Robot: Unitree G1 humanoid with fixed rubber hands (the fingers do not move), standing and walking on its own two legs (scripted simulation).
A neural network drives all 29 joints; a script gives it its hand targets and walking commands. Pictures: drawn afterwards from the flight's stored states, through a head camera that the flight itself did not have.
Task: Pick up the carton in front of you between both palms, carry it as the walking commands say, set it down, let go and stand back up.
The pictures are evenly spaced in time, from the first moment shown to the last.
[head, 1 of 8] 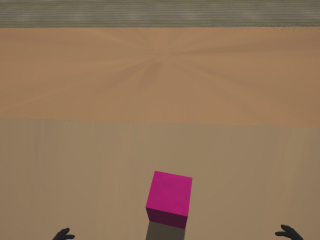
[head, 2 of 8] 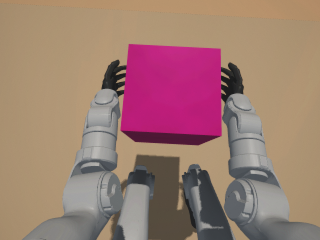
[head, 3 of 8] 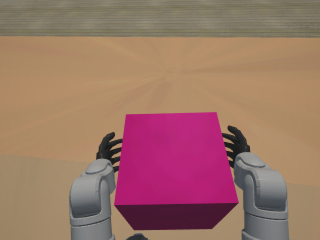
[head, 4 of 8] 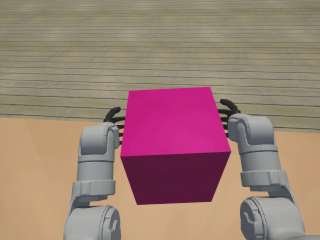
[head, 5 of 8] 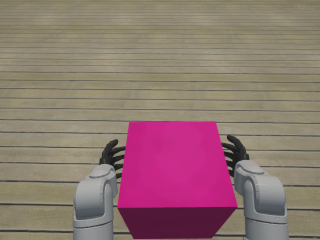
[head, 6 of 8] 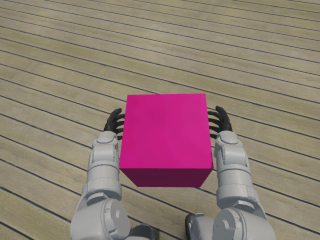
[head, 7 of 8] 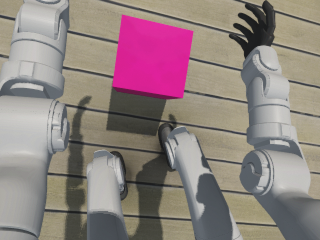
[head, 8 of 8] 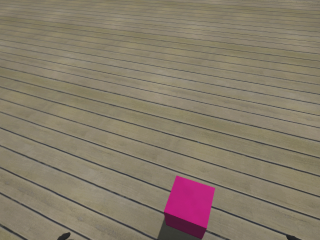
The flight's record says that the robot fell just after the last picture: no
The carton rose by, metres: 0.68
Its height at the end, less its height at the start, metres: -0.49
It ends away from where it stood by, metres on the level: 5.81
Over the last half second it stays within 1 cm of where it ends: yes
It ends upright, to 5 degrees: yes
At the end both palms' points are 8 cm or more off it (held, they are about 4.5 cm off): yes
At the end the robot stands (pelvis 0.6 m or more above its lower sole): yes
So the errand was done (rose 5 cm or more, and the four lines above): yes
